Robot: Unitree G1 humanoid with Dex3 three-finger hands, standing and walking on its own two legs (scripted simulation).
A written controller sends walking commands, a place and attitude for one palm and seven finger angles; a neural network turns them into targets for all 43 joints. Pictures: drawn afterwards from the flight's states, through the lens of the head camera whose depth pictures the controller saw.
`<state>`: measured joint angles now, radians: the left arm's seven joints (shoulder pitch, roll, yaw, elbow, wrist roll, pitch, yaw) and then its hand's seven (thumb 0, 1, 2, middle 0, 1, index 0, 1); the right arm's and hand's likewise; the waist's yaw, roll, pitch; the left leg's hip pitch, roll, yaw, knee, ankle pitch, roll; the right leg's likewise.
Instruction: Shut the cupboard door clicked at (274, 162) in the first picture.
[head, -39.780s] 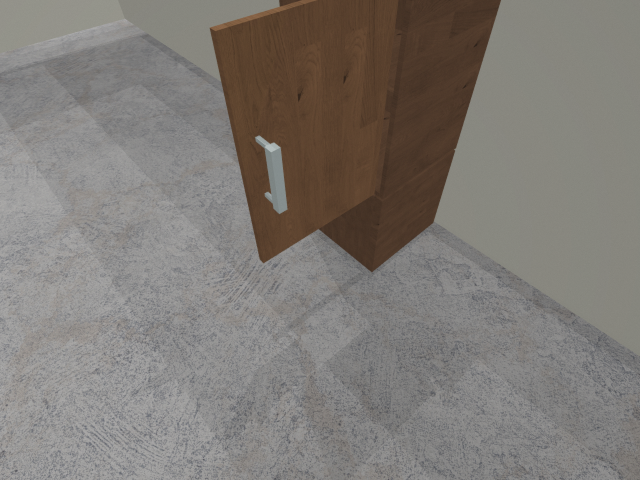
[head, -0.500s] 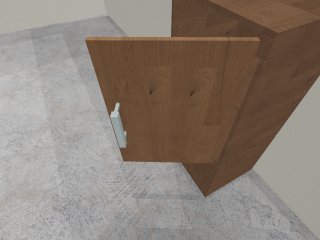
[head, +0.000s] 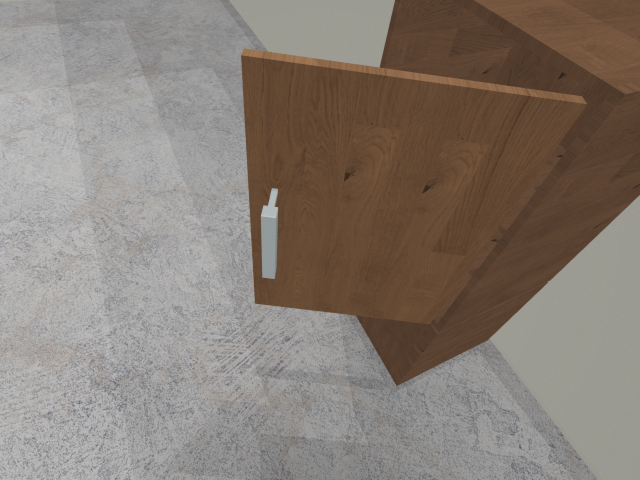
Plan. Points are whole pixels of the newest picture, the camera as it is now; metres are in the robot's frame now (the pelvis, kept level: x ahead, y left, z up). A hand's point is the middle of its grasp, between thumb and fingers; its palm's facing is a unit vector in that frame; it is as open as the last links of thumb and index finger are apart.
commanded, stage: come to a stop and stand still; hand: left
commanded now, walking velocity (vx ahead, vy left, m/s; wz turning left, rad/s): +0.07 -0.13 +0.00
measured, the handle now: (271, 235) +0.49 +0.12 -0.05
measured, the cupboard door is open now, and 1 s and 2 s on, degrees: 60 60 60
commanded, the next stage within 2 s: look again from close up in 0.54 s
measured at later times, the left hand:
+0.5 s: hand out of the picture -0.05 +0.12 -0.18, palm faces +0.06 -0.99 -0.13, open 7.4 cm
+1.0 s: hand out of the picture +0.00 +0.19 -0.17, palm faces -0.02 -0.96 -0.28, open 7.4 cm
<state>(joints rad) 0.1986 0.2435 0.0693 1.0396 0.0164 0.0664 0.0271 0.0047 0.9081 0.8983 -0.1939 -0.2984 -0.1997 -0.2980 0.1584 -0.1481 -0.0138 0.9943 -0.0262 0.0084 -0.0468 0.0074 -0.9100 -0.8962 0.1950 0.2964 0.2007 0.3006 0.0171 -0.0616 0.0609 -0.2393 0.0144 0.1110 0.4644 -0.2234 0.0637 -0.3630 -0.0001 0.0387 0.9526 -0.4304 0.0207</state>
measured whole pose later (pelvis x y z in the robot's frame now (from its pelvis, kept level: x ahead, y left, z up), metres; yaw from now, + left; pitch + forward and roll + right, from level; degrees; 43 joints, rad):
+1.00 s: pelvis -0.01 -0.01 -0.01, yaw -2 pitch +0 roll +1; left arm 0.28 0.18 -0.01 1.09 0.01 -0.01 0.04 0.00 0.91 0.90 -0.19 -0.30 -0.20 -0.30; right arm 0.26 -0.19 0.00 1.04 -0.02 -0.02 -0.03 0.02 -0.95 -0.90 0.20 0.30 0.20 0.30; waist 0.00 0.04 0.03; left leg -0.24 -0.03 0.11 0.54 -0.31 0.06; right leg -0.18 -0.07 0.04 0.55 -0.38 0.05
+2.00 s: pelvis -0.10 -0.06 -0.11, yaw -1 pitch +14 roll -1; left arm 0.25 0.28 0.24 0.11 -0.35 -0.30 -0.41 0.02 0.90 0.90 -0.70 -0.85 -0.71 -0.85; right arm 0.24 -0.18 0.01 0.58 0.03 -0.26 -0.10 0.02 -0.90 -0.90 0.20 0.30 0.21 0.30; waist -0.01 0.03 -0.12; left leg -1.03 0.03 -0.09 1.23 -0.46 -0.05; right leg -0.95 0.04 -0.06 1.24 -0.54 -0.04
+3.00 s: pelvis -0.08 -0.04 -0.10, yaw -1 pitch +15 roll -3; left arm 0.39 0.24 0.15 -0.05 -0.28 -0.34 -0.25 0.02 0.90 0.90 -1.29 -1.50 -1.30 -1.50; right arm 0.27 -0.24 0.01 0.49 0.00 -0.17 -0.06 0.02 -0.90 -0.90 0.20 0.30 0.20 0.30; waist -0.01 0.03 -0.16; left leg -1.00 0.01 -0.08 1.22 -0.50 -0.02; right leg -0.90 0.02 -0.05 1.19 -0.56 0.00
